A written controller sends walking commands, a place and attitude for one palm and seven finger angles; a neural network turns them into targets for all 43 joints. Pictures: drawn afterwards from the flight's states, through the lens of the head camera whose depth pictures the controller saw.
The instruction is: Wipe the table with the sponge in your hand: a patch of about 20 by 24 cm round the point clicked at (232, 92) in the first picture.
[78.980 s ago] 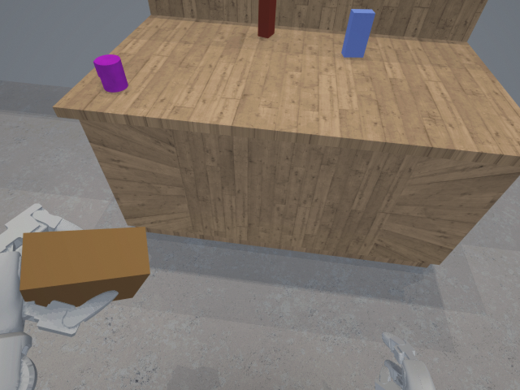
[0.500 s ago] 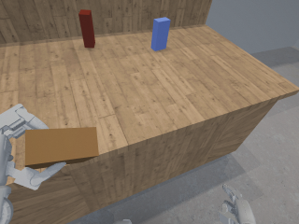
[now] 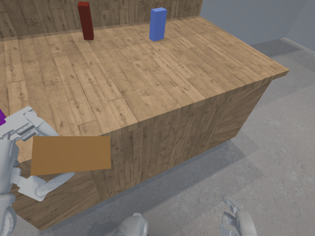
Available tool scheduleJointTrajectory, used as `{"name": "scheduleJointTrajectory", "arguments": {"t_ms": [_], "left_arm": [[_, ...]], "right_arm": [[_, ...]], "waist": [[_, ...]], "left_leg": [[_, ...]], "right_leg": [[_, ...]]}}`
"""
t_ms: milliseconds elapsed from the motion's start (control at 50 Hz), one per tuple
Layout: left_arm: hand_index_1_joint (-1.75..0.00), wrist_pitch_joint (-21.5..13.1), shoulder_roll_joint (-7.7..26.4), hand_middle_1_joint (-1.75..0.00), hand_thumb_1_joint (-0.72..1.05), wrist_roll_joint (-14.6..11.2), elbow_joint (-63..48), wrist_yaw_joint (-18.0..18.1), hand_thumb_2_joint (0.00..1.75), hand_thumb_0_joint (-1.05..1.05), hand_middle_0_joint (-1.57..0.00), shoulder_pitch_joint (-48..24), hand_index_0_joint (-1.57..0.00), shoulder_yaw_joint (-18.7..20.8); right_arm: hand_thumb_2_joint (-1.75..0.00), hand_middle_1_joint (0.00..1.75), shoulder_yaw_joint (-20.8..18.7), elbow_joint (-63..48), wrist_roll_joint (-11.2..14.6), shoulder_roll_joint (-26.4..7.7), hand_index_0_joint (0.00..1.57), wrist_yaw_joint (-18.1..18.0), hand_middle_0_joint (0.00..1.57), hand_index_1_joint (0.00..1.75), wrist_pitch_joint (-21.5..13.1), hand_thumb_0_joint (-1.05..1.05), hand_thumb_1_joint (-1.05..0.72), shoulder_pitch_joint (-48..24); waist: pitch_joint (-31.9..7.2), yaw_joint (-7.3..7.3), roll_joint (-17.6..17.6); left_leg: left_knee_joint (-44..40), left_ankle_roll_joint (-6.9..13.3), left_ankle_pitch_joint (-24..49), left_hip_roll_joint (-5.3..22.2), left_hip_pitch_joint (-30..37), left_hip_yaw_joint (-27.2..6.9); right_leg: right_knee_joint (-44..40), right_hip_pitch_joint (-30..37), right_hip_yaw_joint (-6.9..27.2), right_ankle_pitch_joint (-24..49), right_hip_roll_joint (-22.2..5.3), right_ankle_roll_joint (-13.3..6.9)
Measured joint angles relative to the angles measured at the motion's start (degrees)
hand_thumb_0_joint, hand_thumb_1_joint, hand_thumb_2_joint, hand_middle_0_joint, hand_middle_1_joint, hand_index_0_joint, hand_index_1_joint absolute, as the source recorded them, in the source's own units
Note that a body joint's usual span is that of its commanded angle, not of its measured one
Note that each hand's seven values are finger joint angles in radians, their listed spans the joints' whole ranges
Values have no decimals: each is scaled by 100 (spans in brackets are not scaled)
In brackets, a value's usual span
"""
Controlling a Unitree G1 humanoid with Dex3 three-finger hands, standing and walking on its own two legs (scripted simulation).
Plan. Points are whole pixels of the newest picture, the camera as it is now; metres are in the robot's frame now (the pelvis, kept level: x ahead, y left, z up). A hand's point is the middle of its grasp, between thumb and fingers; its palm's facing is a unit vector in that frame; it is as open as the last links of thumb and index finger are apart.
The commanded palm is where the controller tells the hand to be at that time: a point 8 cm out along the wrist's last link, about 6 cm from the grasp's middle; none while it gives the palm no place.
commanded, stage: stop stepping back and stand still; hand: left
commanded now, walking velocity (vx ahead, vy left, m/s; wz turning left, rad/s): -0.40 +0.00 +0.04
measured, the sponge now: (80, 155) +0.23 +0.18 +0.15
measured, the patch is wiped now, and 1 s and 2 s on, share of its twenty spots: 0.95 0.95 0.95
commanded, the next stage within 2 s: stand and wait in 1.36 s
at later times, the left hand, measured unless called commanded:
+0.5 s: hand out of the picture +0.05 +0.29 +0.19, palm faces +0.35 -0.85 -0.40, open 9.6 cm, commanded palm +0.01 +0.32 +0.20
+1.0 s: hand out of the picture -0.04 +0.30 +0.21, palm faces +0.42 -0.82 -0.39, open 9.6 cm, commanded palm -0.09 +0.33 +0.20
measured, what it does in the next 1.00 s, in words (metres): walks backwards: left foot, then right foot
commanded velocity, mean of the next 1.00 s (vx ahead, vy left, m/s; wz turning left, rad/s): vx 0.29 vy -0.07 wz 0.00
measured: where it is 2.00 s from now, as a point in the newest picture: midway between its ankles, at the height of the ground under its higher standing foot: outside the picture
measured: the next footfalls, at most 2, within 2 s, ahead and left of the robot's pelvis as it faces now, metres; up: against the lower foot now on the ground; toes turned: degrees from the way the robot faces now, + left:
left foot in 0.12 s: +0.02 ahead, +0.11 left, +0.00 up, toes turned -3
right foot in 0.46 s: -0.09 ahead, -0.05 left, +0.00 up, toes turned -6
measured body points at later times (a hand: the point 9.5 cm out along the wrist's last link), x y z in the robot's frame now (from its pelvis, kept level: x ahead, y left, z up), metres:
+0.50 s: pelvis -0.15 +0.04 +0.00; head -0.19 +0.06 +0.45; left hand +0.03 +0.33 +0.21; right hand -0.01 -0.18 -0.09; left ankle -0.05 +0.11 -0.68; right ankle -0.13 -0.05 -0.72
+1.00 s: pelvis -0.26 +0.05 +0.00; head -0.29 +0.04 +0.45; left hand -0.07 +0.34 +0.23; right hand -0.14 -0.17 -0.10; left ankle -0.27 +0.18 -0.71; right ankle -0.22 -0.08 -0.70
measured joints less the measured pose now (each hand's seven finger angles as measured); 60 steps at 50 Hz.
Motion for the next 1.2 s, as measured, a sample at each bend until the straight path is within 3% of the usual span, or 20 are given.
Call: {"name": "scheduleJointTrajectory", "arguments": {"t_ms": [60,120,140,200,240,320,420,460,520,600,640,700,720,780,840,980,1020,1060,1140,1200], "left_arm": [[-141,-70,43,-142,-51,-27,-119,-148,107,-1,-80,125,-82,102],[-141,-106,58,-142,-51,-38,22,-93,107,-1,-80,-167,-83,359],[-141,-110,79,-142,-51,-38,106,-39,107,-1,-80,-316,-83,453],[-142,71,184,-142,-51,-36,449,91,107,-1,-80,-634,-83,697],[-142,292,158,-142,-51,-39,414,128,107,-1,-80,-428,-82,726],[-142,419,-12,-143,-51,-16,-118,102,107,-1,-80,402,-82,378],[-142,326,183,-142,-51,32,-30,20,107,-1,-80,747,-82,163],[-142,364,273,-142,-51,39,296,23,107,-1,-80,489,-83,266],[-142,444,65,-142,-51,56,905,-27,107,-1,-80,-250,-83,169],[-142,473,-227,-142,-51,24,1146,-72,107,-1,-80,-517,-82,234],[-142,529,-340,-143,-51,22,996,-50,107,-1,-80,-503,-82,135],[-142,552,-346,-143,-51,-7,414,-23,107,-1,-80,-430,-82,-96],[-142,507,-263,-143,-51,-25,194,-5,107,-1,-80,-354,-82,-88],[-142,394,135,-143,-51,18,-30,74,107,-1,-80,103,-82,275],[-142,301,335,-142,-52,16,173,57,107,-1,-80,248,-83,433],[-142,226,18,-142,-52,-149,1046,97,107,-1,-80,-213,-83,609],[-142,301,12,-143,-51,-158,1142,106,107,-1,-80,-117,-82,611],[-142,380,-179,-143,-51,-101,1221,67,107,-1,-80,-182,-82,364],[-142,435,-508,-143,-51,-24,887,-64,107,-1,-80,25,-82,-139],[-142,338,-339,-143,-51,18,230,-35,107,-1,-80,436,-83,-73]], "right_arm": [[-89,30,-8,-2,91,1,21,-34,20,30,264,1,-90,372],[-89,30,34,-370,126,-277,21,-87,20,30,311,2,-90,525],[-89,30,-38,-478,121,-398,21,-102,20,30,230,2,-90,475],[-89,30,-176,-332,104,-277,20,-81,20,30,54,2,-90,108],[-89,30,-156,-313,54,-125,20,20,20,30,-15,2,-90,104],[-89,30,-8,-228,53,67,20,211,20,30,-143,2,-90,423],[-89,30,128,-1,-1,33,21,75,20,30,-89,1,-90,694],[-89,30,131,36,-9,-17,21,-6,20,30,-13,1,-90,669],[-89,30,29,247,93,-129,21,-77,20,30,99,2,-90,538],[-89,30,69,190,174,-35,21,-3,20,30,214,2,-90,557],[-89,30,80,-22,182,-81,21,-18,20,30,124,2,-90,535],[-89,30,44,-355,188,-310,21,-108,20,30,-176,2,-90,424],[-89,30,14,-439,173,-362,21,-147,20,30,-267,2,-90,351],[-89,30,-20,-432,123,-96,21,-182,20,30,-360,1,-90,200],[-89,30,-16,-340,139,18,20,-94,20,30,-481,1,-90,508],[-89,30,142,11,157,-66,21,-13,20,30,-219,1,-90,1071],[-89,30,163,-61,143,-88,21,-33,20,30,-161,1,-90,1115],[-89,30,91,38,153,-200,21,-47,20,30,-88,2,-90,971],[-89,30,-98,354,137,-324,21,-9,20,30,12,2,-90,725],[-89,30,-164,237,98,-346,21,-70,20,30,-18,2,-90,610]], "waist": [[-310,51,-439],[-411,-60,-464],[-352,-116,-373],[112,-61,-680],[168,-164,-785],[-92,-274,-799],[-474,-109,-351],[-511,3,-185],[-359,56,186],[-733,157,-364],[-863,61,-556],[-833,-95,-598],[-777,-145,-633],[-555,-79,-1085],[-711,-193,-833],[-664,-152,-25],[-537,-135,82],[-262,-148,351],[-106,-67,138],[-187,-87,-225]], "left_leg": [[1533,15,-560,-122,327,-104],[-417,124,150,225,1315,-311],[-820,217,-211,235,1415,-337],[-632,540,-124,-1,1193,48],[-893,586,260,-45,1238,152],[-1557,563,749,-43,1413,184],[-1948,488,1061,64,1327,116],[-1562,369,554,75,1071,120],[806,283,-154,102,402,-79],[2485,382,113,141,268,-59],[1952,470,5,314,597,-44],[-241,565,-219,501,1557,-30],[-877,299,-1016,462,1875,30],[-955,189,-856,137,2052,561],[-1191,243,-457,132,2177,510],[-1647,149,-56,373,2189,88],[-1270,168,-224,455,1990,52],[-303,338,-537,527,1588,-219],[1327,402,-286,258,957,-172],[432,494,-104,372,1126,50]], "right_leg": [[88,-127,154,49,-232,77],[688,-754,-105,76,-377,-30],[1106,-1077,-98,-96,-389,-120],[2273,-1731,467,-635,-298,-224],[2572,-1893,447,-529,-153,-215],[2365,-1790,79,-141,28,-250],[1090,-1000,-400,-282,157,-460],[179,-507,-547,138,158,-611],[176,-467,-907,485,281,-667],[341,-921,-782,573,58,-667],[440,-1290,-748,677,-64,-648],[921,-1974,-775,689,-227,-574],[1261,-2245,-723,541,-310,-559],[3005,-2784,-150,-485,-334,-451],[3871,-2814,-92,-444,-209,-351],[1645,-1637,-245,193,-392,-283],[733,-1132,-340,295,-378,-292],[829,-1137,-553,245,-194,-353],[790,-1104,-619,382,-206,-441],[667,-1218,-549,503,-283,-458]]}}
